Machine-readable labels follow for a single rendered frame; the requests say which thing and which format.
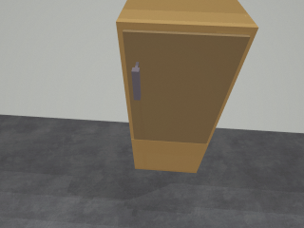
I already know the handle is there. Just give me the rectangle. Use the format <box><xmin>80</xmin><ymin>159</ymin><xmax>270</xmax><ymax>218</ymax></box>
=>
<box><xmin>131</xmin><ymin>62</ymin><xmax>142</xmax><ymax>101</ymax></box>

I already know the cupboard door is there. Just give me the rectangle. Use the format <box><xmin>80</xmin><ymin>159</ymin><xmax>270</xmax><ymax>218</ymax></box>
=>
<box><xmin>123</xmin><ymin>29</ymin><xmax>251</xmax><ymax>144</ymax></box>

